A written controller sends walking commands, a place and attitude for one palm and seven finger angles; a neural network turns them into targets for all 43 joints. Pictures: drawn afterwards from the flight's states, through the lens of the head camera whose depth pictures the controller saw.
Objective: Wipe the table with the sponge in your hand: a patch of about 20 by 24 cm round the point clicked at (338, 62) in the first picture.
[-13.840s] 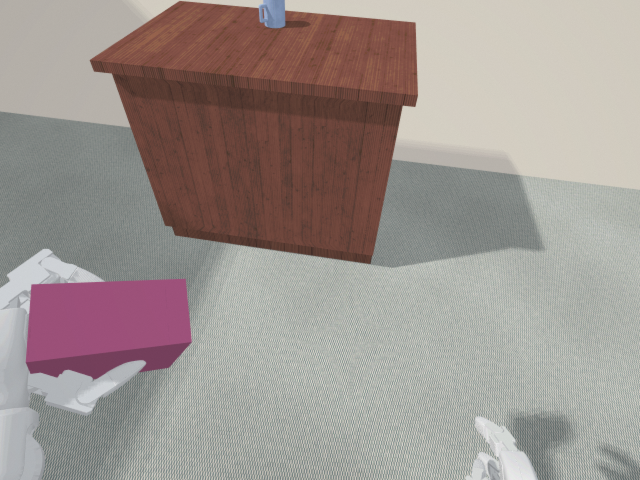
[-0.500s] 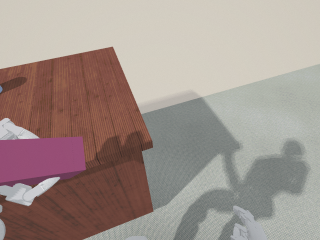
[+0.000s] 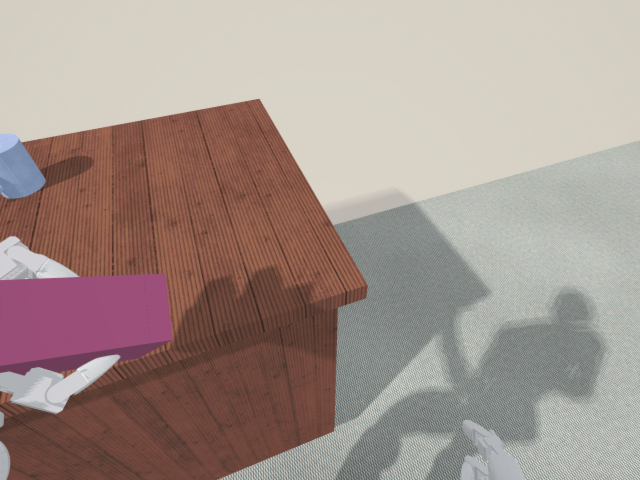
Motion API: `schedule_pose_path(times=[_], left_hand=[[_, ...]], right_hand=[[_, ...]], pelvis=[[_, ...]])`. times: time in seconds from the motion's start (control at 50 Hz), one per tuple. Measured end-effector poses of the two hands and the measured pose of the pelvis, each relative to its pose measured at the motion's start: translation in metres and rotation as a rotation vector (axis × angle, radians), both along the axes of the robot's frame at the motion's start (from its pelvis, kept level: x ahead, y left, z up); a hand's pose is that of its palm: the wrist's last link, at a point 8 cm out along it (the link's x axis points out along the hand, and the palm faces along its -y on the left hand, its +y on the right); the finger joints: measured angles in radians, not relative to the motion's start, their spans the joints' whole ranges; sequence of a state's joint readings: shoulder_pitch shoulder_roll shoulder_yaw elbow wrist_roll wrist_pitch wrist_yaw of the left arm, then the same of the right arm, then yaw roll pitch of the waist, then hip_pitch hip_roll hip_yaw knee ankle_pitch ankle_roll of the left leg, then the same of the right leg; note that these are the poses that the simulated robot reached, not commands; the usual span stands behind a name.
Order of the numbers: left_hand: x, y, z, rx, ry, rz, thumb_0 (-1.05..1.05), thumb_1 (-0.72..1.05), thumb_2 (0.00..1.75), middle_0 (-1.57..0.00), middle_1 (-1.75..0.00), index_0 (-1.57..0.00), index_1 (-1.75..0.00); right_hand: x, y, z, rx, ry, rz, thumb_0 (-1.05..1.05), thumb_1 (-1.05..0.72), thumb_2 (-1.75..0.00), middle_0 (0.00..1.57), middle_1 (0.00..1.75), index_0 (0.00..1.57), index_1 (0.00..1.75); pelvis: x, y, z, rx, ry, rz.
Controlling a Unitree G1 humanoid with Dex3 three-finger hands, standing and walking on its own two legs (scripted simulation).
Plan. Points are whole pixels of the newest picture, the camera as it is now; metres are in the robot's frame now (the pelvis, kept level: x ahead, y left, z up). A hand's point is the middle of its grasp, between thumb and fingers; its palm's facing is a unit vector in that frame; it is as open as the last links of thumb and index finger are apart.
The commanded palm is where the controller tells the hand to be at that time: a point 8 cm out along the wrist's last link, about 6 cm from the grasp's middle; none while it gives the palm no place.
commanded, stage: shuffle to correct the standing spot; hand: left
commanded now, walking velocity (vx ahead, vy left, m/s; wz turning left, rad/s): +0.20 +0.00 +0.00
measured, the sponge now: (106, 324) +0.22 +0.22 +0.17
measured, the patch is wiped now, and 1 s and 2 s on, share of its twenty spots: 0.00 0.00 0.00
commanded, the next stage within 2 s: come to a stop and stand still in 0.56 s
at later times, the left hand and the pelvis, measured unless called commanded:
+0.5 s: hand (41, 275) +0.25 +0.28 +0.20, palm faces +0.39 -0.82 -0.42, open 9.8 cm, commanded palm +0.20 +0.32 +0.19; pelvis +0.04 +0.04 +0.02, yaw +0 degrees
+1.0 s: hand (102, 243) +0.30 +0.25 +0.19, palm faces +0.40 -0.83 -0.40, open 9.8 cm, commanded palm +0.25 +0.29 +0.19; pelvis +0.09 +0.01 +0.01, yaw +0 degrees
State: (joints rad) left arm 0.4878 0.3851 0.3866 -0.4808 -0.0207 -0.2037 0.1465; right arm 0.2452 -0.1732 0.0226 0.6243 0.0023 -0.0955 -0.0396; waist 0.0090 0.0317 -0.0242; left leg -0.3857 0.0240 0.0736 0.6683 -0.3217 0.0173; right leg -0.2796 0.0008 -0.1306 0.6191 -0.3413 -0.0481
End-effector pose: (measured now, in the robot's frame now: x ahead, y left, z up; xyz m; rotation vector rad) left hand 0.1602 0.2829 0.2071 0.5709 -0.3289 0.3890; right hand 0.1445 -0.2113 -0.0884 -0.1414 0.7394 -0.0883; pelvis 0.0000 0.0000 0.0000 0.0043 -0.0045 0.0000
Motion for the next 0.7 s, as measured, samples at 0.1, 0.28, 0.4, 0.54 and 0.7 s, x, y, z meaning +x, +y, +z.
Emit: schedule_pose_path(times=[0.1,0.28,0.4,0.54,0.7], left_hand=[[0.002,0.011,-0.016,-0.124,0.031,0.039,-0.02,-0.48,1.00,-0.76,-1.35,-0.78,-1.34],[0.033,0.039,-0.008,-0.111,-0.111,-0.050,-0.02,-0.48,1.01,-0.76,-1.35,-0.78,-1.34],[0.052,0.048,0.001,-0.059,-0.057,-0.068,-0.02,-0.48,1.01,-0.76,-1.35,-0.78,-1.34],[0.052,0.035,0.003,-0.036,0.020,-0.048,-0.02,-0.48,1.01,-0.76,-1.35,-0.78,-1.34],[0.075,0.014,-0.007,-0.109,0.005,0.033,-0.02,-0.48,1.01,-0.76,-1.35,-0.78,-1.34]], right_hand=[[-0.003,0.006,0.000,-0.034,0.087,0.047,0.01,-0.90,-0.90,0.21,0.30,0.20,0.30],[0.027,0.008,0.022,-0.166,0.008,-0.014,0.01,-0.90,-0.90,0.21,0.30,0.20,0.30],[0.042,0.031,0.035,-0.105,-0.020,-0.028,0.01,-0.91,-0.90,0.20,0.30,0.20,0.30],[0.055,0.041,0.027,-0.038,0.001,0.019,0.01,-0.90,-0.90,0.21,0.30,0.20,0.30],[0.078,0.011,0.006,-0.025,0.042,0.035,0.01,-0.90,-0.90,0.21,0.30,0.20,0.30]], pelvis=[[0.006,0.010,0.010,0.010,-0.009,0.009],[0.020,0.041,-0.001,-0.003,-0.024,0.012],[0.029,0.044,0.010,-0.014,-0.003,0.017],[0.047,0.034,0.014,-0.017,0.016,0.007],[0.068,0.009,0.006,-0.008,-0.002,0.015]])
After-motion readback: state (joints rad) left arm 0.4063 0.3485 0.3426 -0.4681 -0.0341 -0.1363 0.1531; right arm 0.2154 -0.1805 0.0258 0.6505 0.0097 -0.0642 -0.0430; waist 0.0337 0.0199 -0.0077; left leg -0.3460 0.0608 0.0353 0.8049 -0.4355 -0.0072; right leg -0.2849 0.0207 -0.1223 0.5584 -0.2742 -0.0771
